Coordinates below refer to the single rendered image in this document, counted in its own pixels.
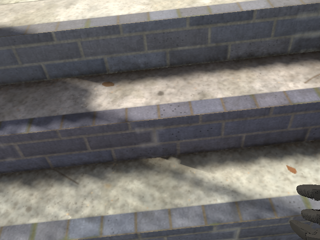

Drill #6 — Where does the robot right hand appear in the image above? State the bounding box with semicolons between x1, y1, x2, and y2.
289;184;320;240

